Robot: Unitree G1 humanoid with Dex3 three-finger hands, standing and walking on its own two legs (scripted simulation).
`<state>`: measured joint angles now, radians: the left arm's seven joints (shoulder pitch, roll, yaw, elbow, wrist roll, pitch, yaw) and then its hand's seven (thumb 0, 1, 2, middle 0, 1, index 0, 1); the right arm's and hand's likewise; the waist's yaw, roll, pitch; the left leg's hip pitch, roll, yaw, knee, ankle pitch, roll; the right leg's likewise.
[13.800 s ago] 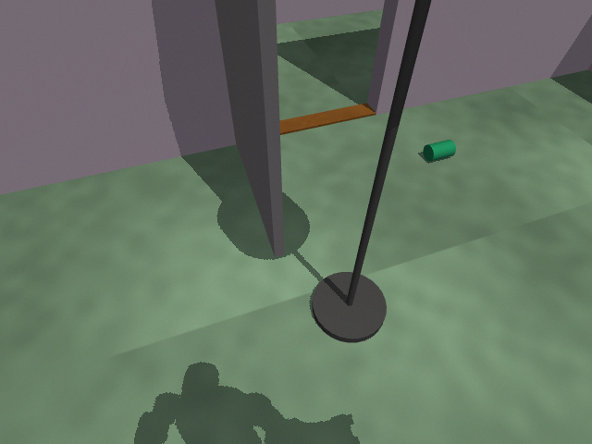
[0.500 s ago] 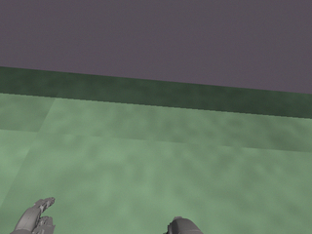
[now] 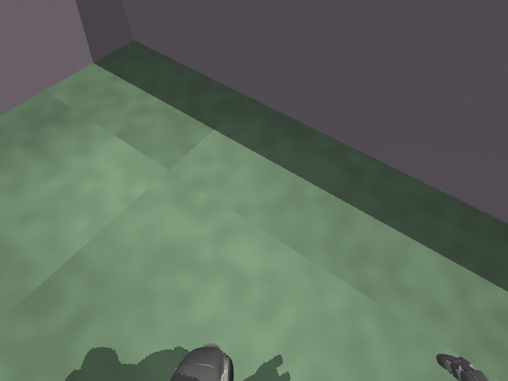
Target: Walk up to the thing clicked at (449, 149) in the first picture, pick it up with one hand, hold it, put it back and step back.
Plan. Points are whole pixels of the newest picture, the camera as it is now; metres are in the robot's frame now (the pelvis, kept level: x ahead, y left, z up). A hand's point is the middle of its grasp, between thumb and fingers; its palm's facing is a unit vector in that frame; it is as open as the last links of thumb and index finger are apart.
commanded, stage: walk up
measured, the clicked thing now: out of the picture +0.53 +1.40 -0.72
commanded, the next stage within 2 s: none
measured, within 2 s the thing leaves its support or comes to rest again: neither
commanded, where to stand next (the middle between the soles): +0.09 +0.03 m, yaw +63 degrees
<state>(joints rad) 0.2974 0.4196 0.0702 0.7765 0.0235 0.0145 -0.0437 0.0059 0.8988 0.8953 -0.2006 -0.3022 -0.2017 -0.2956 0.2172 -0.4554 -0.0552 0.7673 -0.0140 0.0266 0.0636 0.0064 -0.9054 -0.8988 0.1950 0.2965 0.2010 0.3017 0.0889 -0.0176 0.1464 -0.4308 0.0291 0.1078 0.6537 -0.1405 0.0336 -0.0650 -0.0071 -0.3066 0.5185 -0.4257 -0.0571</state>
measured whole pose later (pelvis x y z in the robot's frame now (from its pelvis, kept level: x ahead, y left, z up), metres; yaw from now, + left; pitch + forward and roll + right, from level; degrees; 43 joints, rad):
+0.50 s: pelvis +0.05 -0.07 -0.02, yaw +28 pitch -1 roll +0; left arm 0.22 0.43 0.05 0.74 0.02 -0.04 0.05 0.00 0.89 0.89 -0.21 -0.30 -0.21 -0.30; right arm 0.19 -0.48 -0.12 0.65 -0.08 0.09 0.10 0.01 -0.90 -0.90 0.20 0.30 0.20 0.30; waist -0.03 0.08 0.17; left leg -0.58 0.01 -0.08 1.17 -0.41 -0.02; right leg -0.40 -0.20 -0.16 0.76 -0.32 0.04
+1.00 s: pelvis +0.03 -0.04 -0.02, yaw +50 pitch -2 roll +0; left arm 0.25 0.41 0.05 0.82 0.04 -0.03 -0.01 0.00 0.90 0.89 -0.20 -0.30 -0.20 -0.30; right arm 0.24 -0.42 -0.05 0.81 -0.01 0.04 -0.01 0.01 -0.90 -0.90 0.20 0.30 0.21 0.30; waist 0.03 0.01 0.11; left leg -0.48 -0.09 -0.16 0.99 -0.50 0.01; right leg -0.39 -0.04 -0.09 0.80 -0.38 -0.04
